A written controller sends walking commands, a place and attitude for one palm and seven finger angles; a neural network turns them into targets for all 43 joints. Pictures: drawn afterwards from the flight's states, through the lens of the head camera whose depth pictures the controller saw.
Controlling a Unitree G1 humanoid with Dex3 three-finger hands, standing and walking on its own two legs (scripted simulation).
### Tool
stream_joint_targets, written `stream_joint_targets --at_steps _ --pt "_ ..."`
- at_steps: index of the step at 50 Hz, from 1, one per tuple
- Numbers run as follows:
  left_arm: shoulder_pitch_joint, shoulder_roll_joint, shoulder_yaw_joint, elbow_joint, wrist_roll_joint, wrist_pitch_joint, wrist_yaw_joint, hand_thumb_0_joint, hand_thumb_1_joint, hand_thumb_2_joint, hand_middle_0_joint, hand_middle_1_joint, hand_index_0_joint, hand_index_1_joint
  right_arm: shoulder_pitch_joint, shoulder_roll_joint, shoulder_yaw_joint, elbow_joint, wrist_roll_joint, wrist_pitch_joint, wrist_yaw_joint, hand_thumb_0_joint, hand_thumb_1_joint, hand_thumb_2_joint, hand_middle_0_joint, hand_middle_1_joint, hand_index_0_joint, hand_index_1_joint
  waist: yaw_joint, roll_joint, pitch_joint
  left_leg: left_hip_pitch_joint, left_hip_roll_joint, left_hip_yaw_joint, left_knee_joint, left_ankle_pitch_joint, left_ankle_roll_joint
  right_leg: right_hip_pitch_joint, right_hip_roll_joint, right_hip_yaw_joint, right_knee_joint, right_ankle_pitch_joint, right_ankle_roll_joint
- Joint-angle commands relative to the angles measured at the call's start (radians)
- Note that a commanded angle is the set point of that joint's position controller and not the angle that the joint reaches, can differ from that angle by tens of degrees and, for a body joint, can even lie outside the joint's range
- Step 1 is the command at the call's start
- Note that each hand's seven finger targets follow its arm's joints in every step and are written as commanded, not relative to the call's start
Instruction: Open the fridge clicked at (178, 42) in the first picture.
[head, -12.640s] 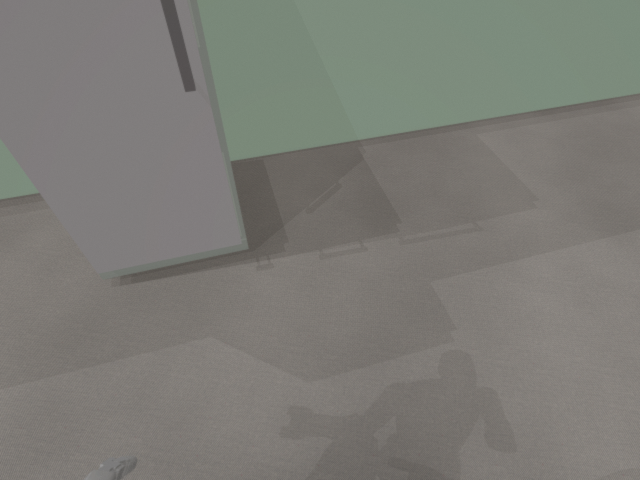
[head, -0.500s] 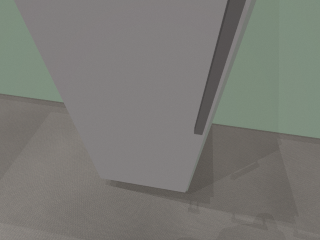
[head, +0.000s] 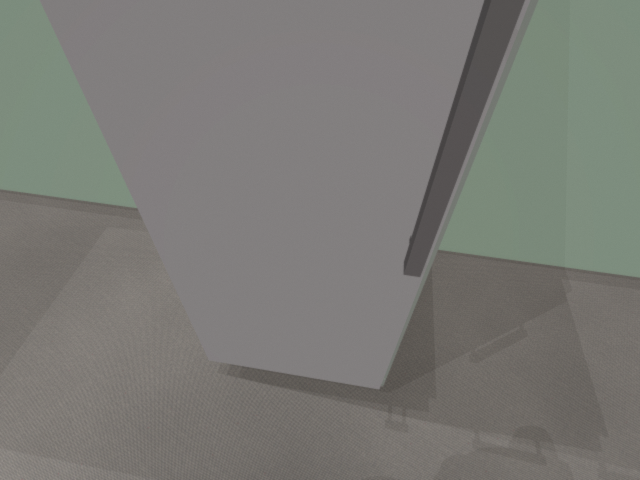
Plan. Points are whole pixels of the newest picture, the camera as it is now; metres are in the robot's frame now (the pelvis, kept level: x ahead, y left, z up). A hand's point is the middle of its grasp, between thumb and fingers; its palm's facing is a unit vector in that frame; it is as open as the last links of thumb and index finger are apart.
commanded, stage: look again from close up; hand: right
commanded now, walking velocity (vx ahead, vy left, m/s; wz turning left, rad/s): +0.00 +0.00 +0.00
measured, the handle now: (446, 153) +0.45 -0.12 +0.19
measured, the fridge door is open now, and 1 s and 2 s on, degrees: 0 0 0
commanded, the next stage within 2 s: raise the hand to about handle height in 0.96 s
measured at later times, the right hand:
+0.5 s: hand out of the picture +0.04 -0.17 -0.17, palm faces +0.00 +0.97 -0.23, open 7.4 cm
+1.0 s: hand out of the picture +0.04 -0.18 -0.17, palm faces -0.01 +0.97 -0.25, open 7.4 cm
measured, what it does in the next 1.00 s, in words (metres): stands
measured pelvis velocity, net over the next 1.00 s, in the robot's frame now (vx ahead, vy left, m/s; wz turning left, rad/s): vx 0.00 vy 0.02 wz -0.01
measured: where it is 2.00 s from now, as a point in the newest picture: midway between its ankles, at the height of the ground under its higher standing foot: outside the picture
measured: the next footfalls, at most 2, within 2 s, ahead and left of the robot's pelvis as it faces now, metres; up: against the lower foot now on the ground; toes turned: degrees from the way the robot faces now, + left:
none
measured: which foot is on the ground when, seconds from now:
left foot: down 0.00-1.00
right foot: down 0.00-1.00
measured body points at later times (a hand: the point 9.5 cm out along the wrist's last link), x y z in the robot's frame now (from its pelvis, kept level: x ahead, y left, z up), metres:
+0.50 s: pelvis +0.00 +0.01 +0.00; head +0.02 +0.01 +0.45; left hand +0.02 +0.25 -0.16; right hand +0.04 -0.23 -0.15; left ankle -0.01 +0.10 -0.74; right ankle -0.04 -0.07 -0.74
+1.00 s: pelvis +0.00 +0.02 +0.00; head +0.02 +0.02 +0.45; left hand +0.03 +0.27 -0.15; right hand +0.04 -0.23 -0.15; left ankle -0.01 +0.10 -0.74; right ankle -0.04 -0.07 -0.74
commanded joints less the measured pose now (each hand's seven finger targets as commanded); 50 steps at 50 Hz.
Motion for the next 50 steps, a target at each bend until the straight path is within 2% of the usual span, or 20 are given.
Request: stream_joint_targets --at_steps 1,4,7,17,18,23,29,32,35,39,44,50 --pt "0.059 0.118 0.017 -0.019 -0.004 -0.015 0.005 0.000 0.900 0.900 -0.200 -0.300 -0.200 -0.300 0.046 -0.111 -0.016 -0.034 0.001 -0.017 -0.001 0.000 -0.900 -0.900 0.200 0.300 0.200 0.300 -0.004 0.009 0.004 0.006 0.134 -0.123 -0.051 0.224 0.030 -0.023 -0.163 0.143 -0.068 0.215 0.018" --pt "0.054 0.127 0.020 -0.021 -0.005 -0.016 0.005 0.000 0.900 0.900 -0.200 -0.300 -0.200 -0.300 0.038 -0.121 -0.020 -0.038 0.000 -0.021 -0.002 0.000 -0.900 -0.900 0.200 0.300 0.200 0.300 -0.003 0.030 -0.002 0.018 0.135 -0.122 -0.048 0.263 0.031 -0.021 -0.164 0.140 -0.062 0.237 0.019" --pt "0.046 0.133 0.019 -0.020 -0.004 -0.015 0.005 0.000 0.900 0.900 -0.200 -0.300 -0.200 -0.300 0.031 -0.125 -0.020 -0.040 0.001 -0.019 0.000 0.000 -0.900 -0.900 0.200 0.300 0.200 0.300 -0.005 0.009 0.008 0.009 0.134 -0.121 -0.055 0.235 0.031 -0.021 -0.167 0.141 -0.072 0.223 0.021" --pt "0.025 0.154 0.019 -0.024 -0.003 -0.015 0.004 0.000 0.900 0.900 -0.200 -0.300 -0.200 -0.300 0.011 -0.147 -0.022 -0.044 0.001 -0.022 0.003 0.000 -0.900 -0.900 0.200 0.300 0.200 0.300 -0.006 0.006 -0.001 0.023 0.138 -0.128 -0.072 0.241 0.033 -0.016 -0.167 0.143 -0.079 0.214 0.023" --pt "0.026 0.150 0.020 -0.026 -0.004 -0.015 0.003 0.000 0.900 0.900 -0.200 -0.300 -0.200 -0.300 0.008 -0.149 -0.023 -0.046 -0.001 -0.023 0.002 0.000 -0.900 -0.900 0.200 0.300 0.200 0.300 -0.005 0.020 -0.003 0.029 0.136 -0.124 -0.071 0.256 0.032 -0.016 -0.167 0.144 -0.073 0.224 0.023" --pt "0.012 0.161 0.021 -0.029 -0.003 -0.015 0.003 0.000 0.900 0.900 -0.200 -0.300 -0.200 -0.300 0.002 -0.161 -0.024 -0.047 0.000 -0.025 0.003 0.000 -0.900 -0.900 0.200 0.300 0.200 0.300 -0.006 0.014 -0.015 0.036 0.142 -0.123 -0.072 0.300 0.032 -0.001 -0.168 0.141 -0.068 0.257 0.024" --pt "-0.002 0.179 0.023 -0.030 -0.004 -0.013 0.002 0.000 0.900 0.900 -0.200 -0.300 -0.200 -0.300 -0.005 -0.175 -0.025 -0.048 0.001 -0.029 0.004 0.000 -0.900 -0.900 0.200 0.300 0.200 0.300 -0.004 0.027 -0.021 0.042 0.146 -0.133 -0.083 0.323 0.031 0.002 -0.168 0.138 -0.070 0.238 0.027" --pt "-0.011 0.187 0.023 -0.033 -0.004 -0.012 0.001 0.000 0.900 0.900 -0.200 -0.300 -0.200 -0.300 -0.012 -0.184 -0.025 -0.050 0.002 -0.029 0.005 0.000 -0.900 -0.900 0.200 0.300 0.200 0.300 -0.003 0.022 -0.016 0.037 0.145 -0.137 -0.093 0.297 0.030 0.000 -0.168 0.140 -0.076 0.215 0.028" --pt "-0.018 0.191 0.023 -0.034 -0.003 -0.012 0.001 0.000 0.900 0.900 -0.200 -0.300 -0.200 -0.300 -0.017 -0.194 -0.028 -0.052 0.002 -0.030 0.005 0.000 -0.900 -0.900 0.200 0.300 0.200 0.300 -0.004 0.012 -0.027 0.047 0.147 -0.138 -0.091 0.323 0.030 0.006 -0.169 0.138 -0.073 0.232 0.029" --pt "-0.028 0.195 0.022 -0.033 -0.003 -0.010 -0.001 0.000 0.900 0.900 -0.200 -0.300 -0.200 -0.300 -0.021 -0.198 -0.027 -0.051 0.000 -0.028 0.007 0.000 -0.900 -0.900 0.200 0.300 0.200 0.300 -0.005 0.013 0.000 0.032 0.146 -0.138 -0.104 0.285 0.027 -0.009 -0.169 0.137 -0.082 0.199 0.030" --pt "-0.030 0.207 0.023 -0.036 -0.003 -0.012 -0.002 0.000 0.900 0.900 -0.200 -0.300 -0.200 -0.300 -0.028 -0.206 -0.027 -0.053 0.001 -0.030 0.008 0.000 -0.900 -0.900 0.200 0.300 0.200 0.300 -0.005 0.019 -0.031 0.046 0.146 -0.139 -0.104 0.298 0.027 0.005 -0.170 0.142 -0.082 0.216 0.029" --pt "-0.040 0.216 0.021 -0.036 -0.003 -0.013 -0.002 0.000 0.900 0.900 -0.200 -0.300 -0.200 -0.300 -0.038 -0.218 -0.029 -0.053 0.001 -0.030 0.010 0.000 -0.900 -0.900 0.200 0.300 0.200 0.300 -0.006 0.012 -0.030 0.050 0.147 -0.135 -0.105 0.296 0.026 0.005 -0.174 0.145 -0.089 0.226 0.029"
